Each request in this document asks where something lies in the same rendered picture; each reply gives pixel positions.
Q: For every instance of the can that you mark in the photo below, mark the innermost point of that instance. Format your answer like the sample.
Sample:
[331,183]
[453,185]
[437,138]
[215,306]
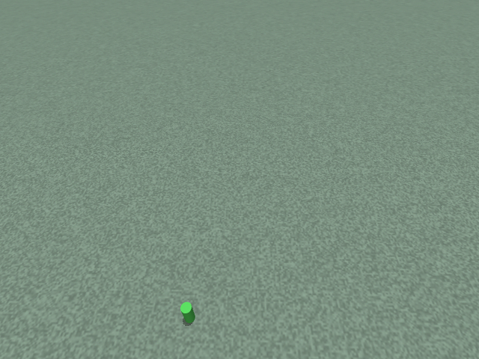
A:
[187,311]

